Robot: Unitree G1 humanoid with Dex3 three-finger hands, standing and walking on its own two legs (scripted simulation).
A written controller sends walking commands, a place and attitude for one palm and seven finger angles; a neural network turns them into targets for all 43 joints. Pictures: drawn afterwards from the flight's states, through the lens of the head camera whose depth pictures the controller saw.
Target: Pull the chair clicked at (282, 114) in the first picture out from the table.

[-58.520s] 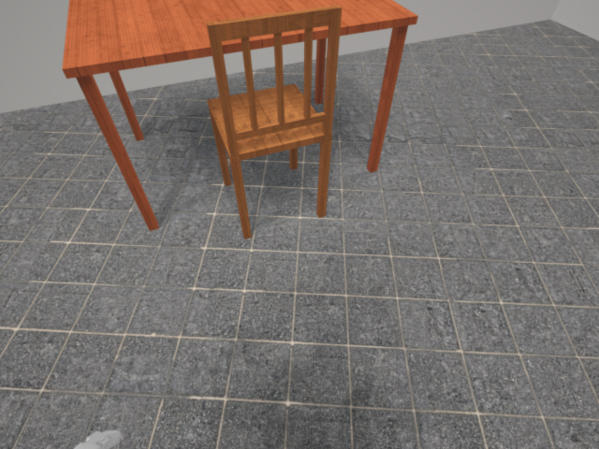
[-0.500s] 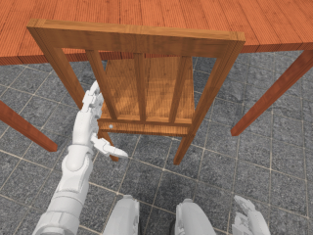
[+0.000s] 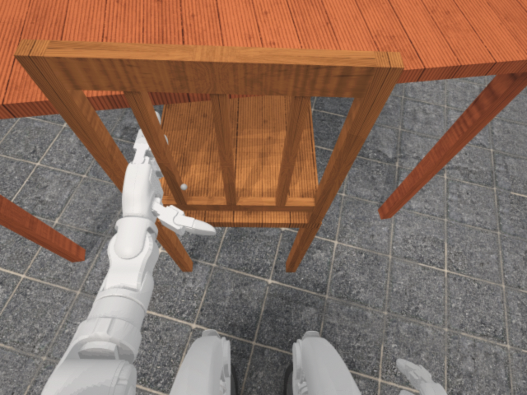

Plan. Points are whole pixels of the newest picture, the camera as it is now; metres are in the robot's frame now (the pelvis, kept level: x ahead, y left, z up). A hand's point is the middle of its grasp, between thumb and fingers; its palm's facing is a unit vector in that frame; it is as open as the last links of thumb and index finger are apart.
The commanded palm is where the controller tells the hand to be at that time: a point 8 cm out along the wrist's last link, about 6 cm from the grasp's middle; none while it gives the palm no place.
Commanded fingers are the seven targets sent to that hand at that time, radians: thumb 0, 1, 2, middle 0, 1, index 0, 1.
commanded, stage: push the fingers through the gap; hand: left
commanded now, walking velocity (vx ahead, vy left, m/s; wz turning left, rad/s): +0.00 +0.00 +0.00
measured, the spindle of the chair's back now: (226, 159) +0.46 +0.06 +0.03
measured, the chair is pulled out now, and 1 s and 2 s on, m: -0.08 -0.08 -0.05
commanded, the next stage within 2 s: hook a spindle and tug to test in 0.46 s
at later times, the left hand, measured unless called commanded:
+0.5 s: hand (185, 184) +0.42 +0.12 +0.02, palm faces +0.00 -1.00 -0.03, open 17.1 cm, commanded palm +0.39 +0.16 +0.02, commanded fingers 0.00 -0.50 0.30 -0.06 -0.08 -0.06 -0.08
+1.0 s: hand (182, 182) +0.42 +0.12 +0.02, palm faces +0.02 -1.00 -0.03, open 14.7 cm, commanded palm +0.39 +0.15 +0.02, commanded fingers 0.00 -0.05 0.49 -0.46 -1.34 -0.46 -1.34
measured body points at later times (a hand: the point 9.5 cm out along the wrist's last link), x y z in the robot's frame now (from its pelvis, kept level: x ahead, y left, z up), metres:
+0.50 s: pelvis +0.00 -0.01 +0.00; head +0.13 +0.00 +0.43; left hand +0.41 +0.17 +0.03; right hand +0.10 -0.26 -0.12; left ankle +0.03 +0.09 -0.62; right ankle +0.02 -0.12 -0.62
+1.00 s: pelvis +0.00 -0.01 +0.00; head +0.13 -0.01 +0.43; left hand +0.41 +0.17 +0.03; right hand +0.10 -0.27 -0.13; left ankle +0.03 +0.09 -0.62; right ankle +0.02 -0.12 -0.62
